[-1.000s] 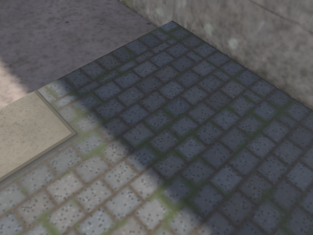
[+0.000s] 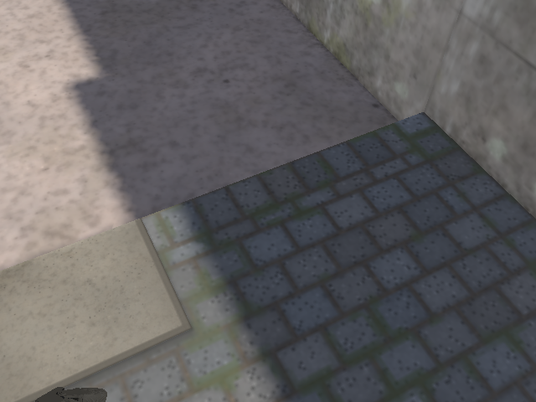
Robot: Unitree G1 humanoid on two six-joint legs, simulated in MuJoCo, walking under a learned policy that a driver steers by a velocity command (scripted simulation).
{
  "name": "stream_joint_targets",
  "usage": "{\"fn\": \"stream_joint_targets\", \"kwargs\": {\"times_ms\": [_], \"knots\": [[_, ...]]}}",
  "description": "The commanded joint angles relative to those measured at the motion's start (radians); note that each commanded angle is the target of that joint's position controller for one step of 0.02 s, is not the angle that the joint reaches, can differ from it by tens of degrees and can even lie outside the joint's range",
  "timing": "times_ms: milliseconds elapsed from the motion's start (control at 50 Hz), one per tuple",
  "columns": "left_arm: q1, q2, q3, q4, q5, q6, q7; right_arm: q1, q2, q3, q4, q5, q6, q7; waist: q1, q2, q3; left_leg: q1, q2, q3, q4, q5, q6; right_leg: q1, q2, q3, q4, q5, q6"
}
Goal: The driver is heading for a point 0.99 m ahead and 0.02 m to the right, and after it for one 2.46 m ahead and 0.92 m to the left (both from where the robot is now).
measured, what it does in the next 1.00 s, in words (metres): walks ahead: right foot, then left foot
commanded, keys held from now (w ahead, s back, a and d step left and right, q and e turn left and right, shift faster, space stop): w+q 0.26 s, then w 0.34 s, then w+e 0.40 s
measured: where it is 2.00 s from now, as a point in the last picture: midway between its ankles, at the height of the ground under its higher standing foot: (237, 197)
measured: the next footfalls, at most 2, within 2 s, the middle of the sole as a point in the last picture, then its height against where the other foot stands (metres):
right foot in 0.16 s outside the picture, level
left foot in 0.66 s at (190, 398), level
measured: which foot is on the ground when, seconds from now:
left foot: down 0.00-0.16, up 0.18-0.64, down 0.66-1.00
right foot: up 0.00-0.14, down 0.16-0.68, up 0.70-1.00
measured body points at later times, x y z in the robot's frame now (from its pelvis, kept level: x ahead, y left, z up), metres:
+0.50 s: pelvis +0.27 -0.04 +0.00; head +0.30 -0.04 +0.45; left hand +0.21 +0.24 -0.12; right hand +0.53 -0.22 -0.09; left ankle +0.36 +0.15 -0.69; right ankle +0.24 -0.16 -0.74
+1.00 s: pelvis +0.51 +0.08 +0.00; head +0.53 +0.08 +0.45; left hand +0.63 +0.37 -0.11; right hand +0.59 -0.19 -0.12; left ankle +0.44 +0.16 -0.74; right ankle +0.69 -0.07 -0.68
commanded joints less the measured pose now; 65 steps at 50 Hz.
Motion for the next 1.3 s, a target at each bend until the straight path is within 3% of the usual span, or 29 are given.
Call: {"fn": "stream_joint_targets", "kwargs": {"times_ms": [20, 100, 140, 160, 180, 200, 220, 240, 320, 480, 580, 620, 660, 680, 700, 720, 740, 780, 840, 920, 1100, 1140, 1180, 1200, 1220, 1240, 1260, 1280, 1300], "knots": [[-0.1, 0.053, 0.01, -0.078, -0.015, -0.022, -0.01, 0.008, -0.181, -0.05, -0.049, 0.01, -0.005, -0.015, -0.022, 0.108, -0.03, -0.133, 0.198, -0.166, -0.105, 0.056, 0.138, 0.193, 0.082, -0.056, -0.162, 0.13, 0.013], [-0.088, 0.107, 0.036, -0.079, -0.029, -0.036, -0.025, 0.029, -0.168, -0.048, -0.036, 0.011, 0.007, -0.019, 0.004, 0.148, -0.045, -0.001, 0.249, -0.297, 0.015, 0.025, 0.107, 0.243, 0.093, -0.009, -0.262, 0.017, -0.028], [0.031, 0.131, 0.056, -0.05, -0.028, -0.043, -0.021, 0.015, -0.139, -0.042, -0.042, 0.006, 0.013, -0.016, 0.074, 0.16, -0.081, -0.009, 0.22, -0.301, 0.123, 0.065, 0.069, 0.412, 0.092, -0.035, -0.32, -0.031, -0.078], [0.144, 0.169, 0.071, -0.04, -0.011, -0.048, -0.013, 0.023, -0.08, -0.021, -0.052, -0.002, 0.009, -0.01, 0.127, 0.1, -0.187, -0.075, 0.164, -0.241, 0.333, 0.029, 0.033, 0.624, -0.015, 0.053, -0.314, -0.071, -0.136], [0.249, 0.249, 0.088, -0.029, 0.009, -0.041, -0.007, 0.127, -0.006, 0.002, -0.073, 0.002, 0.001, -0.01, 0.11, -0.14, -0.329, -0.355, 0.021, -0.09, 0.67, -0.292, -0.041, 0.963, -0.245, 0.403, -0.353, -0.192, -0.261], [0.299, 0.235, 0.093, 0.005, -0.01, -0.028, -0.02, 0.159, -0.066, -0.002, -0.09, 0.027, -0.006, -0.011, 0.105, -0.306, -0.341, -0.585, 0.055, -0.045, 0.881, -0.405, -0.065, 1.014, -0.352, 0.737, -0.452, -0.488, -0.336], [0.248, 0.147, 0.071, -0.014, -0.016, -0.025, -0.019, 0.085, -0.153, -0.025, -0.077, 0.031, 0.0, -0.015, 0.134, -0.15, -0.205, -0.633, 0.109, -0.063, 0.958, -0.305, -0.077, 0.907, -0.302, 0.628, -0.486, -0.571, -0.296], [0.203, 0.113, 0.06, -0.016, -0.012, -0.017, -0.015, 0.0, -0.167, -0.032, -0.092, 0.018, 0.006, -0.016, 0.137, -0.078, -0.114, -0.626, 0.14, -0.024, 0.958, -0.221, -0.084, 0.797, -0.253, 0.452, -0.486, -0.458, -0.256], [0.151, 0.061, 0.041, 0.022, -0.004, -0.022, -0.017, -0.033, -0.083, -0.025, -0.103, 0.009, 0.017, -0.003, 0.085, -0.089, -0.022, -0.5, 0.196, 0.01, 0.816, -0.098, -0.091, 0.579, -0.126, 0.147, -0.568, -0.13, -0.242], [0.19, 0.136, 0.059, 0.109, -0.033, -0.011, -0.019, -0.227, -0.016, 0.011, -0.138, -0.006, -0.007, 0.027, 0.117, -0.036, 0.007, -0.456, 0.204, 0.096, 0.355, 0.166, -0.098, 0.596, -0.113, -0.05, -0.622, 0.082, -0.269], [0.264, 0.169, 0.066, 0.173, -0.05, 0.015, -0.018, -0.334, -0.045, 0.006, -0.179, 0.005, -0.018, 0.043, 0.129, -0.052, 0.033, -0.399, 0.176, 0.125, 0.208, 0.129, -0.053, 0.69, -0.167, -0.056, -0.586, 0.148, -0.246], [0.258, 0.184, 0.068, 0.187, -0.055, 0.028, -0.014, -0.274, -0.078, -0.011, -0.169, -0.002, -0.022, 0.042, 0.075, -0.06, -0.007, -0.264, 0.14, 0.152, 0.155, 0.087, -0.018, 0.708, -0.163, -0.069, -0.484, 0.358, -0.224], [0.246, 0.147, 0.047, 0.183, -0.047, 0.031, -0.009, 0.011, -0.163, -0.058, -0.09, -0.011, -0.02, 0.024, -0.073, -0.025, -0.189, 0.187, 0.167, 0.12, 0.136, 0.144, 0.041, 0.528, -0.077, -0.129, -0.131, 0.393, -0.167], [0.314, 0.036, 0.01, 0.141, -0.02, 0.018, -0.014, 0.139, -0.271, -0.08, -0.078, -0.037, -0.014, 0.008, -0.071, 0.196, -0.362, 0.58, 0.461, -0.273, 0.145, 0.1, 0.164, 0.157, 0.054, -0.165, 0.269, -0.101, -0.096], [0.336, 0.043, 0.007, 0.155, -0.037, 0.002, -0.015, 0.15, -0.226, -0.067, -0.075, -0.026, -0.01, 0.008, -0.068, 0.274, -0.459, 0.589, 0.559, -0.561, -0.005, -0.041, 0.233, 0.018, 0.125, -0.02, 0.462, -0.545, -0.083], [0.262, 0.136, 0.039, 0.142, -0.065, -0.002, -0.016, 0.095, -0.164, -0.046, -0.067, -0.016, -0.014, 0.011, -0.067, 0.188, -0.285, 0.449, 0.521, -0.432, -0.038, -0.102, 0.186, -0.063, 0.072, 0.019, 0.525, -0.498, -0.09], [0.204, 0.136, 0.041, 0.124, -0.071, -0.002, -0.015, 0.034, -0.126, -0.034, -0.064, -0.011, -0.017, 0.013, -0.037, 0.163, -0.175, 0.322, 0.478, -0.294, -0.063, -0.091, 0.152, -0.075, 0.027, -0.013, 0.501, -0.416, -0.096], [0.192, 0.107, 0.048, 0.131, -0.048, 0.02, -0.008, -0.07, -0.061, -0.018, -0.057, -0.019, -0.034, 0.021, 0.03, 0.153, -0.069, 0.118, 0.395, -0.12, -0.144, -0.004, 0.112, 0.004, -0.03, -0.011, 0.41, -0.276, -0.087], [0.234, 0.05, 0.043, 0.15, -0.049, 0.054, -0.007, -0.106, -0.056, -0.027, -0.029, -0.032, -0.062, 0.019, 0.074, 0.132, -0.035, 0.009, 0.375, 0.02, -0.216, 0.146, 0.115, 0.069, -0.037, -0.003, 0.389, -0.176, -0.064], [0.146, 0.032, 0.042, 0.117, -0.042, 0.058, -0.01, -0.077, -0.081, -0.038, 0.017, -0.04, -0.068, 0.002, 0.062, 0.09, 0.008, 0.046, 0.365, 0.152, -0.229, 0.276, 0.105, -0.01, -0.024, 0.021, 0.217, 0.0, -0.053], [-0.105, 0.007, 0.018, -0.008, -0.037, 0.058, -0.072, 0.028, -0.153, -0.061, 0.086, -0.001, -0.015, -0.017, -0.021, 0.06, 0.079, 0.27, 0.421, 0.299, -0.153, 0.43, 0.064, -0.044, 0.014, -0.134, -0.119, 0.004, -0.126], [-0.074, 0.031, 0.032, -0.023, -0.037, 0.062, -0.078, 0.014, -0.182, -0.068, 0.082, 0.007, 0.002, -0.022, 0.016, 0.095, 0.026, 0.305, 0.421, 0.329, -0.042, 0.74, 0.042, 0.058, 0.072, -0.193, -0.127, -0.093, -0.161], [0.11, 0.1, 0.072, 0.01, -0.04, 0.071, -0.069, -0.013, -0.205, -0.072, 0.072, 0.014, 0.017, -0.027, 0.127, 0.114, -0.094, 0.266, 0.389, 0.356, 0.232, 0.941, 0.009, 0.323, 0.156, -0.235, -0.145, -0.15, -0.209], [0.272, 0.16, 0.106, 0.05, -0.043, 0.078, -0.051, -0.023, -0.191, -0.063, 0.065, 0.016, 0.013, -0.03, 0.215, 0.077, -0.174, 0.11, 0.347, 0.371, 0.477, 0.802, -0.032, 0.596, 0.167, -0.184, -0.215, -0.093, -0.252], [0.325, 0.276, 0.131, 0.061, -0.05, 0.081, -0.032, 0.06, -0.065, -0.026, 0.022, -0.03, -0.003, -0.022, 0.153, -0.17, -0.259, -0.301, 0.209, 0.351, 0.863, 0.004, -0.098, 0.948, -0.091, 0.27, -0.238, -0.112, -0.397], [0.313, 0.263, 0.115, 0.022, -0.044, 0.061, -0.042, 0.045, -0.052, -0.007, -0.007, -0.019, -0.043, -0.009, 0.141, -0.158, -0.423, -0.513, 0.065, 0.099, 1.062, -0.424, -0.114, 1.088, -0.247, 0.756, -0.433, -0.299, -0.543], [0.292, 0.18, 0.092, 0.027, -0.035, 0.048, -0.05, -0.086, -0.135, -0.029, -0.036, 0.022, -0.068, 0.0, 0.187, -0.046, -0.318, -0.609, 0.127, 0.02, 1.066, -0.348, -0.092, 1.02, -0.222, 0.646, -0.493, -0.294, -0.474], [0.251, 0.153, 0.084, 0.033, -0.034, 0.04, -0.051, -0.116, -0.129, -0.025, -0.053, 0.029, -0.081, 0.0, 0.153, -0.021, -0.192, -0.62, 0.166, 0.034, 0.993, -0.265, -0.074, 0.885, -0.183, 0.507, -0.491, -0.235, -0.434], [0.183, 0.121, 0.074, 0.025, -0.037, 0.037, -0.049, -0.114, -0.124, -0.027, -0.04, 0.005, -0.085, -0.008, 0.106, 0.04, -0.118, -0.576, 0.209, 0.04, 0.902, -0.197, -0.076, 0.745, -0.134, 0.391, -0.487, -0.132, -0.396]]}}
Keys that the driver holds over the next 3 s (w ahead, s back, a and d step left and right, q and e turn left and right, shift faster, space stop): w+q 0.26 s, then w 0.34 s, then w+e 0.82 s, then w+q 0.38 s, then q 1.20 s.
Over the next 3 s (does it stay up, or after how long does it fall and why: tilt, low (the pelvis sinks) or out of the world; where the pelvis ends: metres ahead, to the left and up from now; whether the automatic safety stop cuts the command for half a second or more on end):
stays up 1.20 0.07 -0.14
